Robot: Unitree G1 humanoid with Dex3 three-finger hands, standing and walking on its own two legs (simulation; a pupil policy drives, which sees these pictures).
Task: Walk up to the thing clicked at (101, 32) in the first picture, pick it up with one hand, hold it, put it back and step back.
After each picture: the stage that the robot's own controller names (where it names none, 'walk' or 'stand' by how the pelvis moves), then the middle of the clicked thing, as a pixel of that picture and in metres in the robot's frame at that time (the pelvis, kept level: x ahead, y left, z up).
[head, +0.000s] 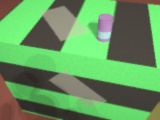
stand; (104, 28) +0.65 -0.08 +0.07
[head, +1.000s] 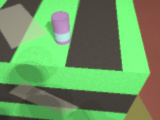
walk; (61, 28) +0.55 +0.13 +0.10
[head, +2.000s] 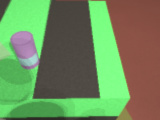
stand; (26, 51) +0.42 +0.21 +0.10
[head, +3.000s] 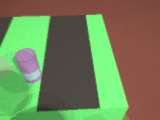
stand; (29, 66) +0.40 +0.21 +0.07
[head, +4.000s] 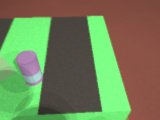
stand; (30, 68) +0.39 +0.20 +0.07
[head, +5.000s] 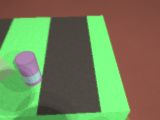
stand; (29, 69) +0.39 +0.21 +0.07
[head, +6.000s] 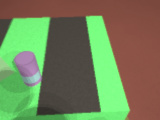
stand; (29, 69) +0.39 +0.21 +0.07
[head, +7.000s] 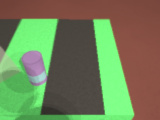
rise first; (35, 68) +0.39 +0.20 +0.07
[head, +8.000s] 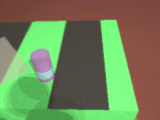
go down; (43, 66) +0.41 +0.19 +0.07
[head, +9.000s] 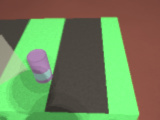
go down; (40, 66) +0.40 +0.20 +0.08
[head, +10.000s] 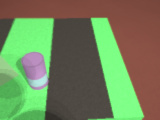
go down; (36, 71) +0.37 +0.17 +0.09
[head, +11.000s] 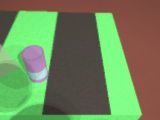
approach; (36, 64) +0.39 +0.17 +0.09
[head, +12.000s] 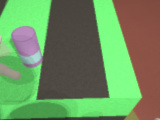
close in; (28, 48) +0.42 +0.18 +0.13
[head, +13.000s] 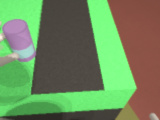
close; (20, 41) +0.43 +0.19 +0.14
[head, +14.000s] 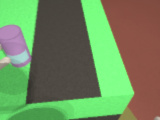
close; (15, 47) +0.42 +0.20 +0.14
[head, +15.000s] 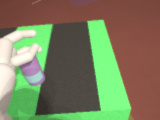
close; (31, 69) +0.40 +0.20 +0.11
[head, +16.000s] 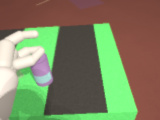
close; (41, 69) +0.40 +0.18 +0.09
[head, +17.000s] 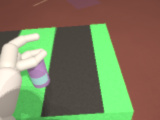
close; (37, 71) +0.40 +0.19 +0.09
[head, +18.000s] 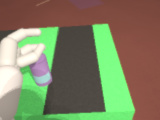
close; (40, 70) +0.41 +0.18 +0.09
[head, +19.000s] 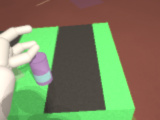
close; (40, 69) +0.41 +0.18 +0.09
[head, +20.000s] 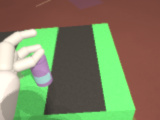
close; (40, 70) +0.41 +0.18 +0.09
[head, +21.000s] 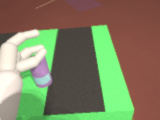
close; (40, 71) +0.41 +0.19 +0.09
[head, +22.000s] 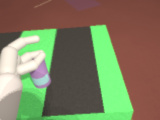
stand; (39, 72) +0.41 +0.19 +0.08
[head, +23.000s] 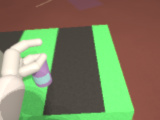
hold; (40, 71) +0.41 +0.19 +0.08
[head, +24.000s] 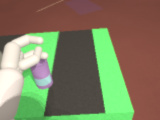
crouch; (41, 72) +0.41 +0.18 +0.08
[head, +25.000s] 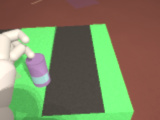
crouch; (38, 70) +0.41 +0.18 +0.08
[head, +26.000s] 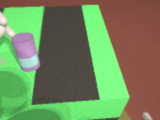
lower; (26, 52) +0.44 +0.18 +0.11
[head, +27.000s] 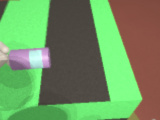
lower; (31, 58) +0.41 +0.18 +0.10
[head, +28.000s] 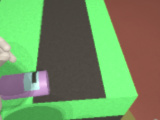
lower; (26, 85) +0.31 +0.17 +0.11
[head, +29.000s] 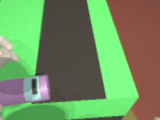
lower; (26, 90) +0.29 +0.16 +0.11
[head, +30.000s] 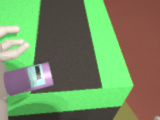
open; (30, 78) +0.32 +0.15 +0.11
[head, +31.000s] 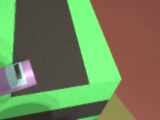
rise; (9, 79) +0.33 +0.17 +0.12
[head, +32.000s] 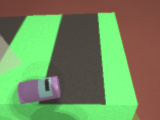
sink last; (40, 89) +0.30 +0.17 +0.10
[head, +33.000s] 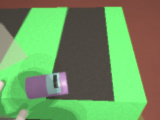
stand; (47, 85) +0.30 +0.15 +0.10
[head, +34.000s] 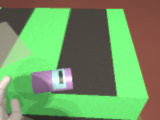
stand; (53, 80) +0.32 +0.14 +0.11
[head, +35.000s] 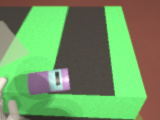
stand; (49, 81) +0.31 +0.14 +0.11
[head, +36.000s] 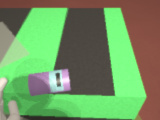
stand; (50, 82) +0.31 +0.14 +0.11
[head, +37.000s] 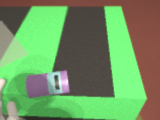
stand; (48, 83) +0.30 +0.14 +0.11
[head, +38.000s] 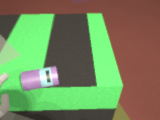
walk; (40, 78) +0.36 +0.17 +0.08
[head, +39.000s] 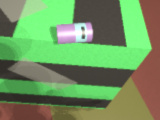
walk; (74, 33) +0.49 +0.06 +0.07
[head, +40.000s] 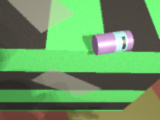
stand; (111, 42) +0.45 -0.07 +0.08
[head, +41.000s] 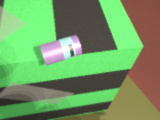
walk; (60, 50) +0.42 +0.09 +0.08
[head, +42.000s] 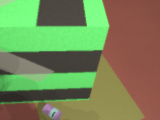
walk; (52, 112) +0.43 +0.19 -0.58
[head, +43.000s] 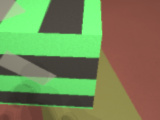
stand; out of the picture +0.37 +0.26 -0.73
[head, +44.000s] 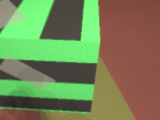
stand; out of the picture +0.31 +0.33 -0.75
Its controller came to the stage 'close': yes
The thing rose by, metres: 0.01
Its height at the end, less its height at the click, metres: -0.82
